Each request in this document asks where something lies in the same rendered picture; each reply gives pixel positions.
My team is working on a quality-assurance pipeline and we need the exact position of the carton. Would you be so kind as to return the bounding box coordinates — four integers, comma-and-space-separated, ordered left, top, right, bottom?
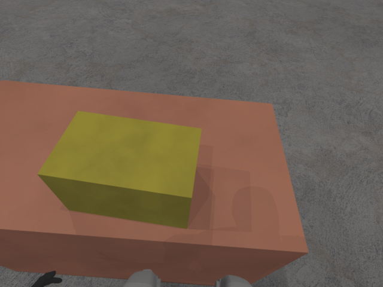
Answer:
37, 111, 202, 229

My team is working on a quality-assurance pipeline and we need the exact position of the pedestal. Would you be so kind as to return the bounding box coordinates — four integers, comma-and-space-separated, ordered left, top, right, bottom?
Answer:
0, 80, 309, 286

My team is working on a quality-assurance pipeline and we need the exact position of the left robot hand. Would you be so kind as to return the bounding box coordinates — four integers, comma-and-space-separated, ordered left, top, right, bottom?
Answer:
31, 271, 62, 287

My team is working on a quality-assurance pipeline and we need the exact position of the right robot thigh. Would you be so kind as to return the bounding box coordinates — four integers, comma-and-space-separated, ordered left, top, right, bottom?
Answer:
214, 275, 252, 287

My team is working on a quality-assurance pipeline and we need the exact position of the left robot thigh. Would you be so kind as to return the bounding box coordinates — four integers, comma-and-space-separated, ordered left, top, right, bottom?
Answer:
122, 271, 161, 287

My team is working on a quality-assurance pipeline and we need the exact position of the robot thigh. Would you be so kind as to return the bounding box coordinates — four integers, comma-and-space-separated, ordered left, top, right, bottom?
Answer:
214, 275, 252, 287
122, 271, 161, 287

